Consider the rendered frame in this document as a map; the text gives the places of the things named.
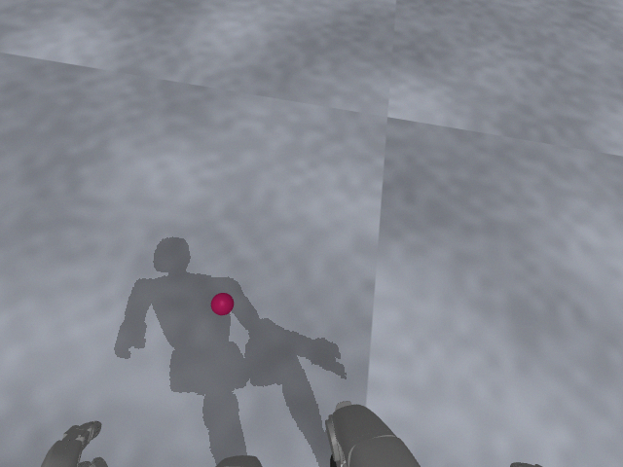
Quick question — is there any ball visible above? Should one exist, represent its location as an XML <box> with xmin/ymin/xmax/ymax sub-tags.
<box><xmin>211</xmin><ymin>293</ymin><xmax>234</xmax><ymax>315</ymax></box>

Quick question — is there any left robot hand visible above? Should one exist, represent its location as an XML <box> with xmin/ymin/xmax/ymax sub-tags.
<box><xmin>41</xmin><ymin>421</ymin><xmax>108</xmax><ymax>467</ymax></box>

